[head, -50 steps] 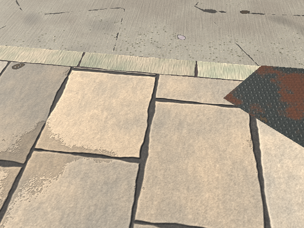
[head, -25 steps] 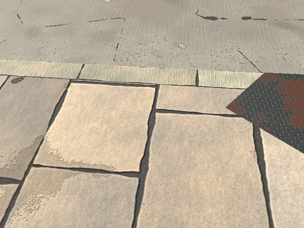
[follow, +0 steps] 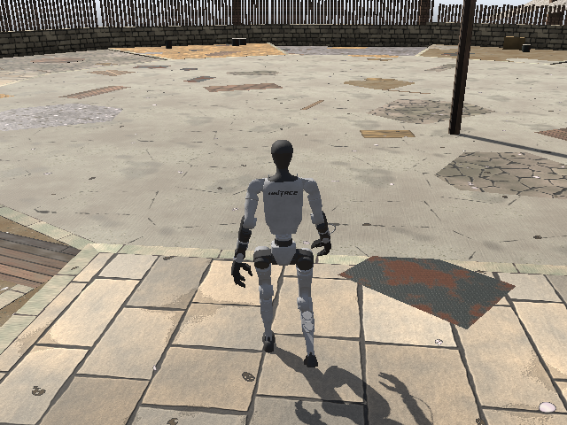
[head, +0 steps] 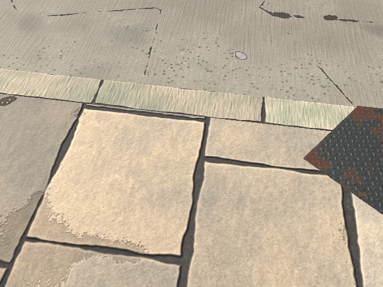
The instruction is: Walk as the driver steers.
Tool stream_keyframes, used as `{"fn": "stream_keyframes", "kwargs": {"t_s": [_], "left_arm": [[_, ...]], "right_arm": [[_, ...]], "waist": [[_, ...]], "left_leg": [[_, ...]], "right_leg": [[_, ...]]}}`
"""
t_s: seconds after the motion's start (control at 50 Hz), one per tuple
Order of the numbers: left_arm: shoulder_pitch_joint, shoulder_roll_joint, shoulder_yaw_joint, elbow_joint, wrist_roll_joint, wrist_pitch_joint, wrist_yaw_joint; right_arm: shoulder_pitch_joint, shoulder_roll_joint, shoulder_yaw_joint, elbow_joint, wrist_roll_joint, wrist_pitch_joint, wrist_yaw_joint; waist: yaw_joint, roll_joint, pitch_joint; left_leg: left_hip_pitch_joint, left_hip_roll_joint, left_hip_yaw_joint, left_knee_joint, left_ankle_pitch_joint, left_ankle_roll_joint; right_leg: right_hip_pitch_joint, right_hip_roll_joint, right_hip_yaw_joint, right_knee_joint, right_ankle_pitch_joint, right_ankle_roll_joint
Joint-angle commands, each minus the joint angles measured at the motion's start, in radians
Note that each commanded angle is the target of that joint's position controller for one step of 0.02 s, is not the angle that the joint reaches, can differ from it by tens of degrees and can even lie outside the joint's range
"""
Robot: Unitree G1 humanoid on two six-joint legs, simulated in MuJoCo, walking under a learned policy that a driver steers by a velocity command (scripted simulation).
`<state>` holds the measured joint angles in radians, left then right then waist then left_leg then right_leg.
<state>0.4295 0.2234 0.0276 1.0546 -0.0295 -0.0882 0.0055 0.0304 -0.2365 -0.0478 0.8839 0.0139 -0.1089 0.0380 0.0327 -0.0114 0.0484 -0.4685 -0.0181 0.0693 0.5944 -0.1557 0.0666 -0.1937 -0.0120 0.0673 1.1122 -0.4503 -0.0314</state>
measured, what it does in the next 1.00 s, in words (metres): walks ahead, turning right: right foot, then left foot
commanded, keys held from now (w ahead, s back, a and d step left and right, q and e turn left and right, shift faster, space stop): w+e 0.60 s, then w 0.40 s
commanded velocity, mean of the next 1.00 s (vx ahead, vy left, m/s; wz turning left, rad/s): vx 0.50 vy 0.00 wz -0.36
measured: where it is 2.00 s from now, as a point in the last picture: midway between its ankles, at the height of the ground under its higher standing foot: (279, 131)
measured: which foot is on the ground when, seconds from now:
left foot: down 0.00-0.50, up 0.52-0.98, down 1.00-1.00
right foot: up 0.00-0.48, down 0.50-1.00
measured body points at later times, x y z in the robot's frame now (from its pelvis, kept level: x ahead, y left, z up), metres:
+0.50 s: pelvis +0.29 -0.05 -0.01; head +0.32 -0.06 +0.44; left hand +0.53 +0.14 -0.11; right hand +0.22 -0.31 -0.15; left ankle +0.11 +0.09 -0.70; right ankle +0.39 -0.15 -0.72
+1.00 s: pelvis +0.59 -0.11 +0.00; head +0.62 -0.12 +0.45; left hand +0.71 +0.15 -0.12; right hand +0.69 -0.41 -0.09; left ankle +0.75 -0.06 -0.72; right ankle +0.39 -0.15 -0.72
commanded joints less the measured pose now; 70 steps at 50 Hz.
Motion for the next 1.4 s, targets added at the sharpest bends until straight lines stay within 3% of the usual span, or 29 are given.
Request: {"fn": "stream_keyframes", "kwargs": {"t_s": [0.02,0.06,0.12,0.26,0.38,0.44,0.48,0.5,0.52,0.54,0.56,0.58,0.62,0.7,0.78,0.86,0.92,0.98,1.0,1.02,1.04,1.06,1.08,1.1,1.12,1.16,1.24,1.34,1.4], "left_arm": [[-0.055,0.109,0.03,-0.095,-0.017,-0.036,0.012],[0.001,0.067,0.039,-0.078,-0.01,0.003,0.019],[-0.038,0.054,0.047,-0.1,-0.005,0.036,0.022],[-0.277,0.055,0.051,-0.191,0.01,0.018,-0.011],[-0.457,0.032,0.031,-0.301,0.009,0.018,-0.056],[-0.398,0.079,0.052,-0.33,0.005,0.021,-0.074],[-0.138,0.18,0.105,-0.282,-0.001,0.024,-0.066],[0.008,0.28,0.14,-0.255,0.002,0.036,-0.04],[-0.038,0.35,0.146,-0.285,0.002,0.03,-0.035],[0.01,0.264,0.119,-0.28,0.019,0.027,-0.034],[-0.029,0.203,0.104,-0.28,0.024,0.018,-0.031],[-0.11,0.167,0.093,-0.295,0.019,0.01,-0.034],[-0.216,0.114,0.072,-0.33,0.026,0.007,-0.029],[-0.173,0.164,0.08,-0.316,0.022,-0.001,-0.009],[-0.116,0.172,0.079,-0.292,0.015,0.004,0.003],[-0.055,0.177,0.077,-0.256,0.012,0.003,-0.002],[-0.034,0.185,0.081,-0.237,0.012,0.014,0.006],[-0.078,0.193,0.08,-0.245,0.017,0.028,0.01],[-0.088,0.163,0.065,-0.261,0.026,0.029,0.009],[0.045,0.08,0.041,-0.268,0.021,0.016,0.004],[0.058,0.089,0.034,-0.256,0.009,0.0,-0.001],[0.03,0.118,0.033,-0.223,0.133,-0.026,-0.06],[-0.066,0.116,0.041,-0.231,0.134,-0.042,-0.063],[-0.066,0.116,0.032,-0.24,0.144,-0.047,-0.057],[-0.084,0.081,0.022,-0.235,0.145,-0.043,-0.057],[-0.103,0.067,0.014,-0.238,0.131,-0.02,-0.06],[-0.204,0.049,-0.004,-0.266,0.12,-0.001,-0.061],[-0.336,0.034,-0.014,-0.305,0.111,0.024,-0.072],[-0.428,0.058,-0.005,-0.343,0.102,0.029,-0.063]], "right_arm": [[0.138,-0.096,-0.021,0.015,-0.011,-0.014,0.002],[0.107,-0.054,-0.012,0.035,-0.027,-0.023,0.007],[0.149,-0.084,-0.019,0.068,-0.029,-0.031,-0.007],[0.231,-0.132,-0.023,0.082,-0.03,-0.02,-0.055],[0.349,-0.162,-0.034,0.107,-0.012,0.024,-0.065],[0.306,-0.203,-0.046,0.077,-0.007,0.047,-0.074],[0.263,-0.218,-0.048,0.051,-0.003,0.057,-0.078],[0.275,-0.189,-0.035,0.024,-0.017,0.044,-0.075],[0.354,-0.041,0.009,-0.027,-0.026,0.003,-0.05],[0.236,-0.134,-0.01,-0.054,0.013,-0.049,-0.03],[0.157,-0.156,-0.016,-0.084,0.043,-0.067,-0.024],[0.146,-0.145,-0.015,-0.083,0.029,-0.07,-0.03],[0.18,-0.157,-0.032,-0.066,-0.001,-0.04,-0.038],[0.148,-0.107,-0.024,-0.091,-0.026,-0.001,-0.043],[0.005,-0.081,-0.01,-0.124,-0.02,-0.005,-0.037],[-0.093,-0.097,-0.009,-0.157,-0.004,-0.013,-0.022],[-0.101,-0.125,-0.016,-0.175,-0.005,-0.025,-0.006],[0.092,-0.177,-0.044,-0.125,-0.007,-0.031,-0.007],[0.257,-0.222,-0.059,-0.09,-0.019,-0.031,-0.011],[0.393,-0.304,-0.082,-0.067,-0.032,-0.025,-0.014],[0.428,-0.247,-0.068,-0.044,-0.009,-0.018,-0.004],[0.5,-0.094,-0.004,-0.018,-0.101,-0.024,-0.022],[0.365,-0.085,-0.004,-0.028,-0.096,-0.024,-0.024],[0.313,-0.046,0.014,-0.038,-0.078,-0.016,-0.033],[0.264,-0.013,0.026,-0.045,-0.07,-0.017,-0.038],[0.217,-0.026,0.025,-0.058,-0.069,-0.019,-0.044],[0.308,-0.082,0.004,-0.033,-0.094,-0.037,-0.016],[0.438,-0.083,0.002,0.03,-0.081,-0.032,0.038],[0.484,-0.084,0.002,0.059,-0.084,-0.028,0.043]], "waist": [[-0.07,0.043,-0.102],[-0.01,0.097,-0.073],[0.003,0.094,-0.015],[-0.051,0.043,0.027],[-0.111,0.025,0.072],[-0.043,0.093,-0.008],[0.104,0.101,-0.156],[0.148,-0.03,-0.26],[0.027,-0.253,-0.369],[0.099,-0.136,-0.424],[0.092,-0.099,-0.29],[0.032,0.021,-0.189],[-0.039,0.029,-0.122],[-0.051,0.003,-0.073],[0.011,-0.041,-0.045],[0.055,-0.067,-0.01],[0.038,-0.078,-0.006],[-0.073,-0.089,-0.115],[-0.143,-0.049,-0.247],[-0.125,0.176,-0.408],[-0.135,0.302,-0.454],[-0.181,0.173,-0.221],[-0.138,0.156,0.004],[-0.099,0.107,-0.077],[-0.067,0.081,-0.062],[-0.031,0.063,-0.08],[-0.07,0.04,-0.052],[-0.095,0.075,-0.008],[-0.101,0.073,0.015]], "left_leg": [[0.39,0.323,-0.422,-0.383,-0.073,0.149],[0.247,0.258,-0.258,-0.435,-0.014,0.114],[0.198,0.246,-0.144,-0.492,0.052,0.129],[0.335,0.241,0.022,-0.512,0.177,0.097],[0.586,0.307,0.095,-0.407,0.353,0.085],[0.61,0.311,0.146,-0.217,0.84,0.053],[0.498,0.264,0.175,0.149,0.926,0.009],[0.234,0.211,0.176,0.474,0.551,-0.036],[-0.207,-0.039,0.031,0.855,-0.373,-0.097],[-0.322,-0.004,-0.18,0.904,-0.375,-0.059],[-0.376,0.049,-0.176,0.856,-0.3,-0.029],[-0.33,0.097,-0.17,0.742,-0.228,-0.026],[-0.187,0.15,-0.159,0.608,-0.173,-0.046],[-0.156,0.157,-0.11,0.404,-0.049,-0.108],[-0.109,0.111,-0.079,0.082,0.241,-0.106],[-0.12,0.085,-0.084,-0.046,0.3,-0.076],[-0.159,0.077,-0.096,-0.096,0.186,-0.03],[0.114,0.015,-0.038,-0.132,0.123,0.03],[0.384,0.108,-0.126,-0.087,0.168,0.084],[0.786,0.342,-0.531,-0.113,0.039,0.236],[0.871,0.415,-0.827,-0.269,-0.139,0.283],[0.765,0.314,-0.715,-0.344,-0.513,0.212],[0.587,0.292,-0.574,-0.372,-0.426,0.196],[0.518,0.275,-0.501,-0.396,-0.296,0.195],[0.424,0.27,-0.434,-0.418,-0.164,0.193],[0.314,0.248,-0.351,-0.462,-0.063,0.195],[0.311,0.217,-0.213,-0.471,0.146,0.233],[0.301,0.204,-0.147,-0.422,0.308,0.228],[0.472,0.25,-0.179,-0.408,0.334,0.212]], "right_leg": [[-0.45,-0.095,0.038,0.211,0.141,-0.036],[-0.331,-0.136,0.049,0.126,0.194,-0.043],[-0.389,-0.14,0.051,0.066,0.26,-0.035],[-0.522,-0.106,0.004,-0.299,0.571,-0.011],[-0.609,-0.081,-0.099,-0.459,0.451,-0.039],[-0.419,0.008,-0.195,-0.47,0.3,-0.09],[-0.038,0.087,-0.198,-0.551,0.329,-0.157],[0.275,-0.071,0.067,-0.584,0.313,-0.224],[0.599,-0.33,0.693,-0.729,0.215,-0.444],[0.632,-0.332,0.751,-0.826,0.194,-0.418],[0.533,-0.293,0.574,-0.816,0.261,-0.36],[0.355,-0.243,0.437,-0.824,0.372,-0.318],[0.127,-0.182,0.289,-0.861,0.504,-0.279],[-0.014,-0.149,0.164,-0.92,0.653,-0.276],[-0.026,-0.084,0.064,-0.917,0.58,-0.204],[0.067,-0.139,0.114,-0.899,0.46,-0.19],[0.207,-0.203,0.157,-0.834,0.535,-0.172],[0.224,-0.157,0.113,-0.619,0.884,-0.127],[0.098,-0.103,0.07,-0.394,0.801,-0.096],[-0.278,0.047,-0.001,0.001,0.414,-0.015],[-0.474,0.098,0.075,0.163,-0.121,-0.007],[-0.6,0.099,0.163,0.21,-0.027,-0.055],[-0.707,0.041,0.102,0.224,0.063,-0.06],[-0.617,-0.017,0.084,0.14,0.122,-0.077],[-0.544,-0.062,0.081,0.091,0.165,-0.075],[-0.461,-0.095,0.053,0.019,0.17,-0.038],[-0.541,-0.109,-0.021,-0.198,0.403,0.025],[-0.443,-0.061,-0.078,-0.443,0.578,0.0],[-0.503,-0.05,-0.058,-0.539,0.539,-0.028]]}}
